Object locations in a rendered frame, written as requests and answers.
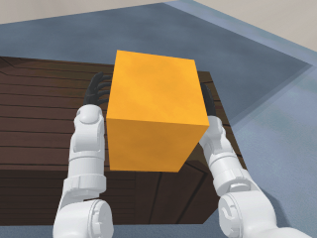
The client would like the robot right forearm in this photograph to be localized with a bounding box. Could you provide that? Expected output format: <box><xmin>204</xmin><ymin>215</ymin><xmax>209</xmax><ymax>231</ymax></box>
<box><xmin>198</xmin><ymin>115</ymin><xmax>277</xmax><ymax>225</ymax></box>

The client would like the robot left upper arm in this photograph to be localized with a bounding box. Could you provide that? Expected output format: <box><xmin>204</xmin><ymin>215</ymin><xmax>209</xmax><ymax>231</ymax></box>
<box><xmin>53</xmin><ymin>199</ymin><xmax>114</xmax><ymax>238</ymax></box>

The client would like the robot left hand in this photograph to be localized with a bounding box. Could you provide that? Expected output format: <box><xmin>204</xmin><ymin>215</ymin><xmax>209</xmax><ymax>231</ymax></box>
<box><xmin>82</xmin><ymin>71</ymin><xmax>112</xmax><ymax>107</ymax></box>

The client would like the pedestal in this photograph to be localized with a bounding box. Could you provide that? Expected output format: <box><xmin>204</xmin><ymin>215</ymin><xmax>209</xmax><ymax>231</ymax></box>
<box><xmin>0</xmin><ymin>56</ymin><xmax>248</xmax><ymax>226</ymax></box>

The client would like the carton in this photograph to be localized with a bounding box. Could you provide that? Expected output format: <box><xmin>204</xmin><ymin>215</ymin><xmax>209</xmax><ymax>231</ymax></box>
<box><xmin>106</xmin><ymin>50</ymin><xmax>210</xmax><ymax>173</ymax></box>

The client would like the robot left forearm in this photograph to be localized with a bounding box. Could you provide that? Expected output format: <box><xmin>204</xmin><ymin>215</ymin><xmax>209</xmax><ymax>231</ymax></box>
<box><xmin>53</xmin><ymin>104</ymin><xmax>106</xmax><ymax>232</ymax></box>

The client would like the robot right upper arm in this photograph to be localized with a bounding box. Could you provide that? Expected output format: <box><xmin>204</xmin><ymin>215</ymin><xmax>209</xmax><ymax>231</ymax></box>
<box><xmin>218</xmin><ymin>190</ymin><xmax>312</xmax><ymax>238</ymax></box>

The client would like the robot right hand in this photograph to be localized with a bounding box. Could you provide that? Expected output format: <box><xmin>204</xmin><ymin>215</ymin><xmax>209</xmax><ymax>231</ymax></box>
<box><xmin>200</xmin><ymin>82</ymin><xmax>217</xmax><ymax>117</ymax></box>

